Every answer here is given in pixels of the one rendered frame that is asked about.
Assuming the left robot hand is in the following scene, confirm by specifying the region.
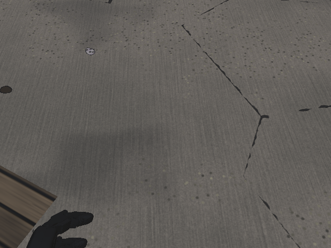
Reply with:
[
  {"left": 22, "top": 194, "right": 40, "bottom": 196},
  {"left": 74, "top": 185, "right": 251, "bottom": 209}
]
[{"left": 26, "top": 210, "right": 94, "bottom": 248}]

